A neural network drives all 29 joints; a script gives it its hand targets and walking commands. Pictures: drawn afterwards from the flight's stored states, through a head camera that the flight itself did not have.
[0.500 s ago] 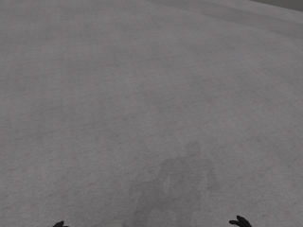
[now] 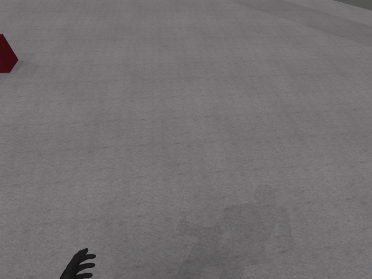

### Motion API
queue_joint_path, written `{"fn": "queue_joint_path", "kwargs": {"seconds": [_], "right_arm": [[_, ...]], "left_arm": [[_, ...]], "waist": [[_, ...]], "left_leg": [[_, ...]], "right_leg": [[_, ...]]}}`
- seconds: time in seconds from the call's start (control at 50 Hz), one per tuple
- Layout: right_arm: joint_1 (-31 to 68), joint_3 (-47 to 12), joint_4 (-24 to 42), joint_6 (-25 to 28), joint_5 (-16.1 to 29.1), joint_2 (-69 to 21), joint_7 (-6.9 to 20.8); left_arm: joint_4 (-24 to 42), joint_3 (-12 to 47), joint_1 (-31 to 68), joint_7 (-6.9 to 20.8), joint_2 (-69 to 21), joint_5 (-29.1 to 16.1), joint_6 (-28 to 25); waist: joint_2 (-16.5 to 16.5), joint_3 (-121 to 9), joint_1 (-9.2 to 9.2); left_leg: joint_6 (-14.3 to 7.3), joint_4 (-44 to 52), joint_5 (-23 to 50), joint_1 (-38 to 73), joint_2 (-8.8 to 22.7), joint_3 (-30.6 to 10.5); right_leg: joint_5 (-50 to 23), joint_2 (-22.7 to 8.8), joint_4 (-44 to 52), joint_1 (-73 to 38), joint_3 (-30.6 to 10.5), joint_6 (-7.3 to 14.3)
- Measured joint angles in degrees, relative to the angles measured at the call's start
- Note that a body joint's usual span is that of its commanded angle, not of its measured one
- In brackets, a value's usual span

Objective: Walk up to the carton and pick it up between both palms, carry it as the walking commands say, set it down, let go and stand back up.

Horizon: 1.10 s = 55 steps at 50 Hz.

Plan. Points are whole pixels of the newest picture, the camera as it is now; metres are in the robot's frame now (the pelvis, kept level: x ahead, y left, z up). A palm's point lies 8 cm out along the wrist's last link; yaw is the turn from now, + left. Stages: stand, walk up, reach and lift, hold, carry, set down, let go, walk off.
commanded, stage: walk up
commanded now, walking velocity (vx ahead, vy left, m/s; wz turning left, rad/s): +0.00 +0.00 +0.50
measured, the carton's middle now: out of the picture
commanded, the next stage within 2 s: none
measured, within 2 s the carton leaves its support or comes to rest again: neither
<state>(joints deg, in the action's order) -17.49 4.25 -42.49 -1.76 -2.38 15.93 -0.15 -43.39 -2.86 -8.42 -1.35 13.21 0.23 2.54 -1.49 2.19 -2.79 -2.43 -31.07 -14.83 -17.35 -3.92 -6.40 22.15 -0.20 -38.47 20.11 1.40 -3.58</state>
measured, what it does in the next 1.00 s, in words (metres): walks ahead, turning left: right foot, then left foot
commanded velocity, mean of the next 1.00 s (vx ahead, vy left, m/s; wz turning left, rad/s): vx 0.40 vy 0.05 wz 0.47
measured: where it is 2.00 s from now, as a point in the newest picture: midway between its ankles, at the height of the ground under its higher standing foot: (93, 206)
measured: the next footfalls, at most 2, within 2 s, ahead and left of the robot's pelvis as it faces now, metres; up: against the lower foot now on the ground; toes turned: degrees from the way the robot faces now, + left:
right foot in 0.04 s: +0.05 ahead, -0.13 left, +0.00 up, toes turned -1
left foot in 0.54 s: +0.07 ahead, +0.23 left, +0.00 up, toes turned +23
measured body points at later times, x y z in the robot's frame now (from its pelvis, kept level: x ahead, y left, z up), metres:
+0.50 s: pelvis +0.04 +0.06 +0.01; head +0.07 +0.06 +0.45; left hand -0.12 +0.32 -0.11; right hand +0.31 -0.11 -0.09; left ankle +0.03 +0.23 -0.71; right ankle +0.01 -0.13 -0.74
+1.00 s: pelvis +0.26 +0.19 -0.02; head +0.30 +0.20 +0.43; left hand +0.39 +0.48 -0.10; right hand +0.28 -0.08 -0.15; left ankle +0.04 +0.22 -0.73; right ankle +0.43 +0.15 -0.74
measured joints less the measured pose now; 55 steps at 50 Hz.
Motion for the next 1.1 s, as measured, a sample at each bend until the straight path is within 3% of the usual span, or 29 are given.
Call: {"fn": "queue_joint_path", "kwargs": {"seconds": [0.04, 0.08, 0.12, 0.18, 0.24, 0.3, 0.36, 0.44, 0.52, 0.56, 0.6, 0.66, 0.8, 0.96, 1.0, 1.04, 1.1], "right_arm": [[0.24, 0.18, -0.41, -0.22, 0.95, 0.28, 0.03], [1.49, 0.34, -1.02, -0.60, 1.52, 0.40, -0.04], [2.47, 0.42, -1.20, -0.97, 1.14, 0.26, 0.24], [3.85, 0.69, -1.33, -1.58, 1.09, 0.18, 1.45], [5.22, 0.78, -1.39, -2.13, 0.77, -0.17, 3.04], [6.90, 1.73, -0.46, -2.48, -0.01, -0.02, 5.77], [8.88, 2.39, -0.53, -1.35, -0.11, -0.13, 6.96], [11.87, 1.77, -0.68, -0.39, 0.47, -0.69, 7.53], [14.35, 0.55, -0.62, 0.93, 0.23, -0.54, 6.58], [14.80, 0.08, -1.18, 2.40, 0.00, -0.54, 5.35], [12.65, -0.75, -2.54, 3.21, 0.67, -1.67, 3.79], [6.38, -1.42, -5.83, 3.88, 0.92, -3.15, 2.25], [-5.20, -2.40, -13.25, 6.19, 2.02, -4.03, 0.87], [-10.81, -2.78, -16.76, 6.39, 1.43, -3.63, 0.07], [-11.78, -2.87, -17.37, 6.19, 1.63, -3.39, 0.15], [-10.47, -2.39, -17.50, 5.62, 1.87, -2.93, 0.12], [-6.68, -1.13, -15.54, 4.94, 0.62, -2.18, 0.63]], "left_arm": [[0.55, 0.31, -0.60, -0.39, -0.20, 0.00, -0.83], [0.44, 0.43, -1.11, -0.56, -0.72, 0.63, -1.24], [0.35, 0.32, -1.96, -0.47, -0.92, 0.89, -1.36], [-0.29, 0.09, -3.13, -0.40, -1.04, 0.85, -1.62], [-1.29, -0.09, -4.86, -0.77, -0.77, 0.90, -2.50], [-3.76, -0.44, -8.93, -1.26, 0.37, 0.55, -3.92], [-6.83, -1.09, -13.20, -1.17, 1.99, 0.93, -5.22], [-9.90, -2.22, -17.18, -0.48, 3.79, 2.12, -6.02], [-11.19, -2.56, -19.44, 0.45, 4.70, 2.40, -5.61], [-11.02, -2.31, -20.11, 1.26, 4.84, 2.83, -5.17], [-10.61, -2.01, -17.96, 2.18, 4.49, 3.72, -4.55], [-8.73, -1.45, -12.14, 3.22, 3.14, 3.26, -5.56], [-3.45, -1.02, 1.31, 4.18, 0.54, 2.63, -4.83], [0.35, -0.02, 10.79, 3.64, -1.83, 0.72, -4.91], [0.28, 0.25, 10.99, 3.00, -2.23, 0.54, -5.97], [-0.80, 0.19, 9.38, 2.01, -2.48, 1.14, -6.98], [-5.16, -0.58, 3.05, 0.87, -1.76, 0.60, -6.38]], "waist": [[-0.23, -0.73, 0.24], [-1.29, -0.54, 0.62], [-1.17, -0.36, 1.14], [-0.95, -0.23, 2.20], [-0.11, -0.62, 3.08], [0.45, -1.80, 3.85], [0.99, -2.56, 5.23], [2.39, -2.70, 7.83], [3.16, -2.79, 9.51], [3.52, -2.59, 9.08], [4.18, -2.62, 8.18], [4.61, -2.63, 5.86], [4.47, -1.50, 0.48], [2.70, 0.20, -3.93], [2.27, 0.01, -3.74], [0.71, 0.48, -2.87], [-0.67, 0.73, -1.84]], "left_leg": [[0.71, -2.41, -1.13, -1.41, -0.89, -0.82], [1.85, -9.81, -7.39, -4.40, -0.74, 0.15], [2.79, -19.75, -11.92, -7.81, -0.47, 2.83], [3.89, -28.08, -10.06, -10.63, 1.20, 4.90], [5.11, -28.35, -8.41, -11.21, 3.18, 6.16], [5.65, -29.82, -1.84, -13.05, 3.88, 4.03], [6.32, -26.44, 1.28, -13.64, 5.92, 3.82], [5.37, -13.92, -0.96, -10.58, 8.34, 7.55], [3.57, -2.33, -2.35, -5.07, 7.14, 11.85], [2.09, -1.27, -0.41, -3.76, 5.53, 12.15], [1.34, -4.36, -2.24, -4.09, 4.63, 11.62], [1.17, 1.09, -2.05, 0.90, 3.29, 10.04], [-0.15, 15.39, 0.38, 13.58, 1.35, 5.84], [1.16, 16.84, -6.59, 22.36, 2.09, 1.57], [1.43, 10.03, -11.33, 21.81, 2.19, 1.13], [1.09, -9.09, -13.19, 14.55, 2.44, 1.79], [1.31, -33.01, -7.00, 2.21, 2.51, 3.26]], "right_leg": [[-5.48, -0.04, 8.87, -3.99, 1.00, 1.11], [-7.29, -0.19, 8.23, -3.70, 2.28, 3.43], [-6.58, -1.55, 8.16, -4.27, 3.41, 4.40], [-6.85, -3.28, 9.99, -5.76, 5.16, 4.28], [-7.22, -5.00, 11.21, -6.35, 6.70, 3.78], [-6.92, -7.16, 12.13, -7.01, 7.97, 2.49], [-7.20, -9.13, 14.37, -9.15, 9.17, 1.17], [-6.93, -11.79, 16.75, -12.29, 10.70, -1.02], [-3.61, -14.69, 13.88, -13.53, 12.59, -3.14], [2.75, -16.42, 1.90, -9.53, 10.84, -1.11], [6.41, -14.06, -16.28, -1.67, 4.76, 0.44], [-0.48, -10.83, -27.35, 7.14, 2.73, 0.90], [-11.79, -7.53, -15.32, 16.68, 2.92, -0.47], [-16.75, -4.07, 3.45, 13.88, 3.27, 2.61], [-16.56, -3.50, 7.86, 9.09, 4.18, 3.67], [-16.16, -3.39, 3.97, 8.93, 5.55, 5.03], [-11.02, -3.65, 3.75, 5.01, 6.56, 5.63]]}}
